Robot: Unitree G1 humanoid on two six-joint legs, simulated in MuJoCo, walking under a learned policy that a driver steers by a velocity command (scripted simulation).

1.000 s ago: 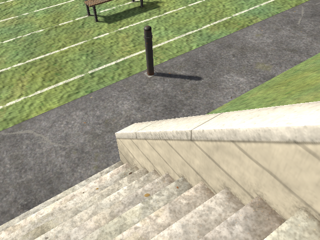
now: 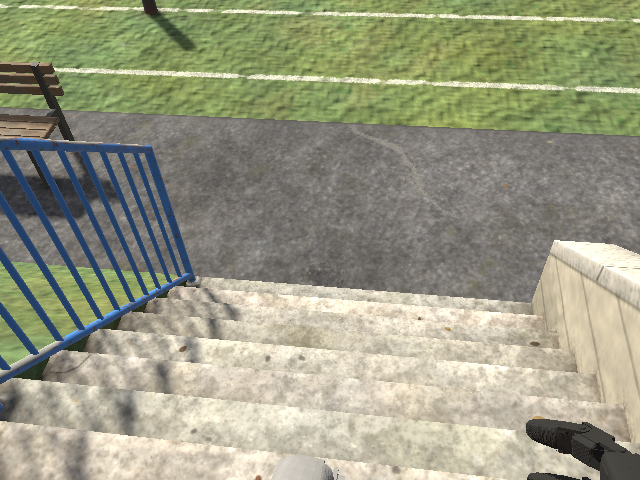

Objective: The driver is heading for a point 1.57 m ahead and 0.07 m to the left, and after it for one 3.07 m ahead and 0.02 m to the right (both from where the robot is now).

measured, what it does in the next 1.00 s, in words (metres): climbs, backwards, turning left: left foot 0.21 m higher, then right foot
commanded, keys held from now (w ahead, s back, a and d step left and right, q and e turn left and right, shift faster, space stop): q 0.38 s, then no key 0.62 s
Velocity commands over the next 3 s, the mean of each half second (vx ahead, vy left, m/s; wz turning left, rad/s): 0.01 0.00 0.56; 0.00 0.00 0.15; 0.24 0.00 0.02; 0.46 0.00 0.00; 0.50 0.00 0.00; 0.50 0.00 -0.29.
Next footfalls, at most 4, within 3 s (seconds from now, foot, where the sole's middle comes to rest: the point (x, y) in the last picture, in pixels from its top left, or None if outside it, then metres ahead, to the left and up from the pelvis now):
0.32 left None -0.02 0.26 -0.55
0.84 right None -0.06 -0.11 -0.55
1.22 left None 0.06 0.27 -0.60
1.50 left None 0.11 0.30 -0.76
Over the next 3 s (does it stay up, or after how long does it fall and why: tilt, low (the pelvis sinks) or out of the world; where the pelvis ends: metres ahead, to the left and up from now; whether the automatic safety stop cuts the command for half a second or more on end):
stays up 0.77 0.22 -0.59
